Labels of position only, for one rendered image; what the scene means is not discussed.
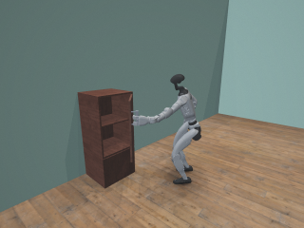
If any left robot hand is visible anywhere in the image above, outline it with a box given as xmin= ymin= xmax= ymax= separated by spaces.
xmin=132 ymin=115 xmax=150 ymax=126

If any right robot thigh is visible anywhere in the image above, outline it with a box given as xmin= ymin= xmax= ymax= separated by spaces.
xmin=173 ymin=121 xmax=190 ymax=148

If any right robot upper arm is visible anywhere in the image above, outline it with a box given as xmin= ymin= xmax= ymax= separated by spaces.
xmin=185 ymin=88 xmax=198 ymax=106

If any cupboard door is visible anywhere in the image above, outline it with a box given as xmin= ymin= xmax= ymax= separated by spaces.
xmin=128 ymin=94 xmax=134 ymax=162

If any left robot upper arm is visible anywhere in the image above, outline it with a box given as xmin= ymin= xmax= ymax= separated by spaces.
xmin=164 ymin=96 xmax=188 ymax=114

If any left robot forearm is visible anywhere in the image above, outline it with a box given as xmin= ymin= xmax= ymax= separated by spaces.
xmin=148 ymin=108 xmax=173 ymax=124

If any robot right foot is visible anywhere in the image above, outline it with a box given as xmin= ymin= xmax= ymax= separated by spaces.
xmin=176 ymin=165 xmax=193 ymax=171

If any handle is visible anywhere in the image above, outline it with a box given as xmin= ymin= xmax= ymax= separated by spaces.
xmin=131 ymin=110 xmax=139 ymax=125

